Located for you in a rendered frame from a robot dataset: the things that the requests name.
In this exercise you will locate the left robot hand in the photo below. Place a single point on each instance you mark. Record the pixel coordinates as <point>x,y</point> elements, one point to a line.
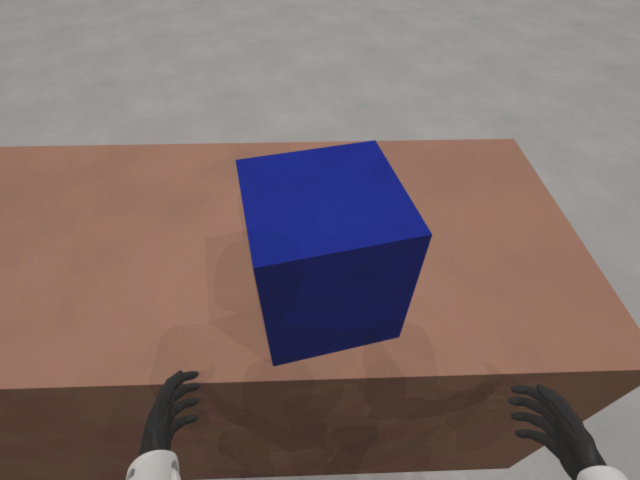
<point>160,427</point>

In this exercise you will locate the carton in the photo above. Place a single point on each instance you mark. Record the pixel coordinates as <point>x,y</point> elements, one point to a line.
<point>337,247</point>

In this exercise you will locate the right robot hand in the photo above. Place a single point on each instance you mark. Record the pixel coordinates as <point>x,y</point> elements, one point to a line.
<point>566,435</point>

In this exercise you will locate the robot left forearm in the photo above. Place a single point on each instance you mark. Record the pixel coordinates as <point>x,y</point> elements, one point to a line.
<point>155,465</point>

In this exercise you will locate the pedestal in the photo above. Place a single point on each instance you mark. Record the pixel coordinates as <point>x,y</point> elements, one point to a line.
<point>121,265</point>

